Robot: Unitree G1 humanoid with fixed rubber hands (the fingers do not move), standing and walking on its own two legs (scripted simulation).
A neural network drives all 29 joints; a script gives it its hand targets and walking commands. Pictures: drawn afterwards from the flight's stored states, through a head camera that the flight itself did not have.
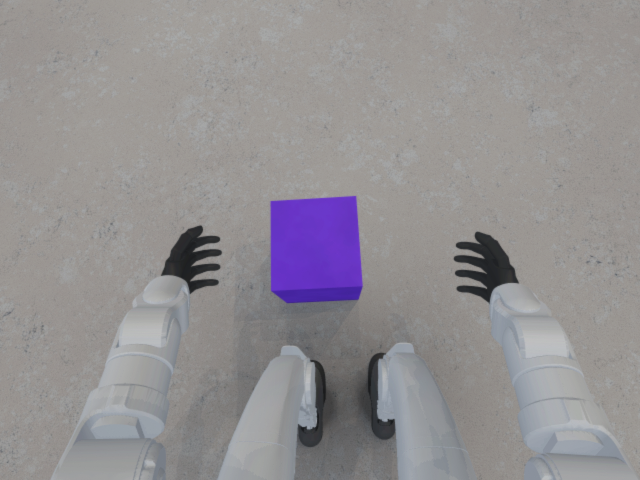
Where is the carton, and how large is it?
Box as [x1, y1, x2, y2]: [271, 196, 362, 302]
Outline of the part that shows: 355,196 271,201 271,290 286,302 358,299 362,283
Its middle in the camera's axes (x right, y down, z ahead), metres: -0.01 +0.05 +0.99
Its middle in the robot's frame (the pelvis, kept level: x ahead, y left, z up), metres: +0.48 +0.07 -0.56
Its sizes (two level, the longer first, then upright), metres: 0.210 0.200 0.250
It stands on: the floor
